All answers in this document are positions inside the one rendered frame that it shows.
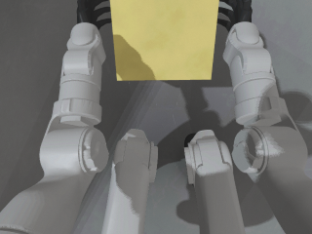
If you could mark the robot right thigh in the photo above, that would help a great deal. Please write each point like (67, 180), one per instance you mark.
(218, 205)

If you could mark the carton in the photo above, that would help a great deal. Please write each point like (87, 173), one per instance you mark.
(157, 40)

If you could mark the robot thigh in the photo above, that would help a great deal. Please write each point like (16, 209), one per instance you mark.
(128, 190)
(218, 205)

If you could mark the robot right hand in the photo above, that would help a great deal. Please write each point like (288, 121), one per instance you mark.
(242, 11)

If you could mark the robot left thigh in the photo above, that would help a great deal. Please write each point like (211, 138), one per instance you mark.
(128, 190)

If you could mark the left robot upper arm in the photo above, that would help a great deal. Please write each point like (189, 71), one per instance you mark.
(70, 158)

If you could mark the right robot upper arm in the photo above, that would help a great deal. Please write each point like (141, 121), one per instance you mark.
(274, 157)

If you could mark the robot right forearm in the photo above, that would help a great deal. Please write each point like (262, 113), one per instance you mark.
(253, 80)

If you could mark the robot left forearm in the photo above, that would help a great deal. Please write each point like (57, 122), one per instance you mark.
(80, 81)

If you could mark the robot left hand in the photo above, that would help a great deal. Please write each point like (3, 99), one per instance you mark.
(86, 12)

